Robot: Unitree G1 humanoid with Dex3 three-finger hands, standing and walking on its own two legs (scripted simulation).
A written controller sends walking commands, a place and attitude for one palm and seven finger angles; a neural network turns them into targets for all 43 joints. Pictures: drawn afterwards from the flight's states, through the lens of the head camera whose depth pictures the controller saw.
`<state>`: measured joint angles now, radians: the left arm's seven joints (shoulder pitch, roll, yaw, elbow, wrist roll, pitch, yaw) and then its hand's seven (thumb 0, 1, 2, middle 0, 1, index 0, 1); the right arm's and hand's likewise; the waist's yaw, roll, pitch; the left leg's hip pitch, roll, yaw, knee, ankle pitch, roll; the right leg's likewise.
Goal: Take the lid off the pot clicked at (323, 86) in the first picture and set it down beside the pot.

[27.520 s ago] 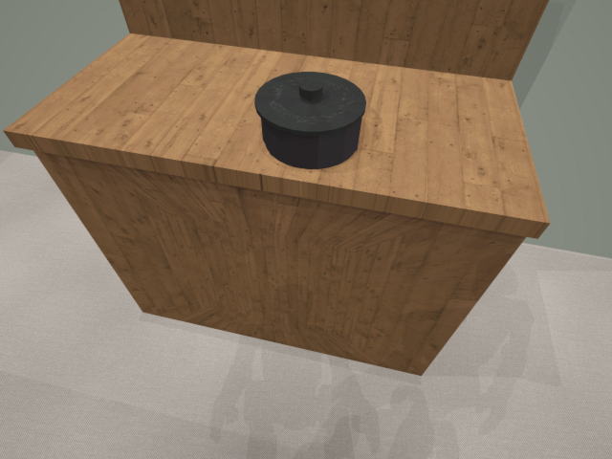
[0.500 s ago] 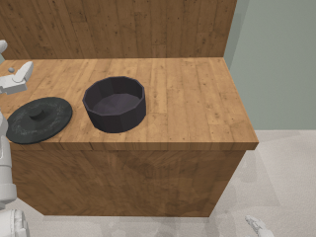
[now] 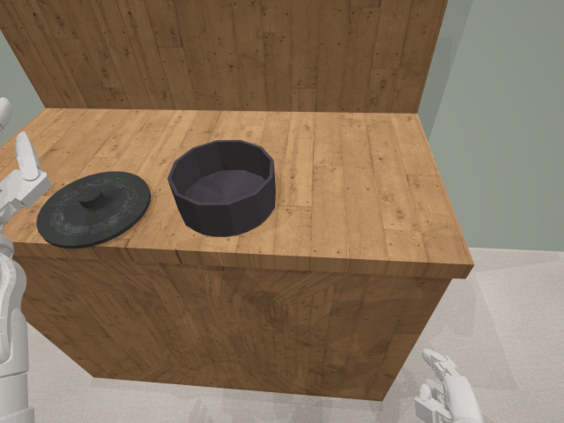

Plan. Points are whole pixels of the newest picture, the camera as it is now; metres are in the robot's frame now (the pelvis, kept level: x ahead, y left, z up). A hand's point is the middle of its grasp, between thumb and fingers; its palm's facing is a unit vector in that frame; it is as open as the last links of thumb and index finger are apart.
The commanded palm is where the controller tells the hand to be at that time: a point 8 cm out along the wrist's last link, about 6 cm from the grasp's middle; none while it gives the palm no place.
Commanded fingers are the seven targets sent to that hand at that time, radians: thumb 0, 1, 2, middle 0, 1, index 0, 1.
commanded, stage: draw the hand back to the body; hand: left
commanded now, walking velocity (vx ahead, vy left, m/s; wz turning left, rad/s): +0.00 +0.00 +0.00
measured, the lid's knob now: (90, 197) +0.45 +0.41 +0.06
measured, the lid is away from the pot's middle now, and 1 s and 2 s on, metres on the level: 0.25 0.25 0.25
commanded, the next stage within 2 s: step back with the hand held close in 0.78 s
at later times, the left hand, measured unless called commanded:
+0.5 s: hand (11, 246) +0.19 +0.26 +0.25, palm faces +0.47 -0.83 -0.30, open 7.5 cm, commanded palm +0.13 +0.30 +0.25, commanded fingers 0.00 0.90 0.90 -0.20 -0.30 -0.20 -0.30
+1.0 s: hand out of the picture +0.16 +0.26 +0.26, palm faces +0.50 -0.78 -0.38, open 7.5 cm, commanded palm +0.10 +0.31 +0.25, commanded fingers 0.00 0.90 0.90 -0.20 -0.30 -0.20 -0.30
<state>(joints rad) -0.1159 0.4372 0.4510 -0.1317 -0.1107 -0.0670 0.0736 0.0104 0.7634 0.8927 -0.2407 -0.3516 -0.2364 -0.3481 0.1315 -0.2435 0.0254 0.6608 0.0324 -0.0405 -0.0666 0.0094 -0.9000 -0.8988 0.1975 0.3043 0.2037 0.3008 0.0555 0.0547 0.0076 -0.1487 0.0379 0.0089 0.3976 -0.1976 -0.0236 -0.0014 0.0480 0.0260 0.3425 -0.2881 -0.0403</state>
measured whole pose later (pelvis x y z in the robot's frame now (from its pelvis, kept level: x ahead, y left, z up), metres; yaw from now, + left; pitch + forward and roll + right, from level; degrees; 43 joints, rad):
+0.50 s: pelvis -0.02 +0.02 +0.00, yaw +0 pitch -5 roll +0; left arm 0.22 0.37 0.41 -0.48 -0.12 -0.10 0.07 0.01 0.88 0.90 -0.21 -0.30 -0.21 -0.30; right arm 0.14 -0.22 0.03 0.68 0.00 -0.08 -0.07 0.01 -0.90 -0.90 0.20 0.30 0.20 0.30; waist 0.06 0.05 0.03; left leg -0.12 0.02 0.01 0.38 -0.17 0.00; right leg 0.04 0.03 0.03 0.31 -0.25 -0.02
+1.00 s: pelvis -0.03 +0.03 +0.00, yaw +1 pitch -4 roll -2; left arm 0.35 0.40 0.45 -0.63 -0.08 -0.17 0.08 0.01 0.88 0.90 -0.22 -0.30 -0.21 -0.30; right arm 0.15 -0.22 0.03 0.63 0.00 -0.08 -0.05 0.01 -0.90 -0.90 0.20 0.30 0.21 0.30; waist 0.05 0.07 0.01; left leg -0.21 0.03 -0.01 0.47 -0.19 0.01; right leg -0.01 0.04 0.01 0.32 -0.24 -0.01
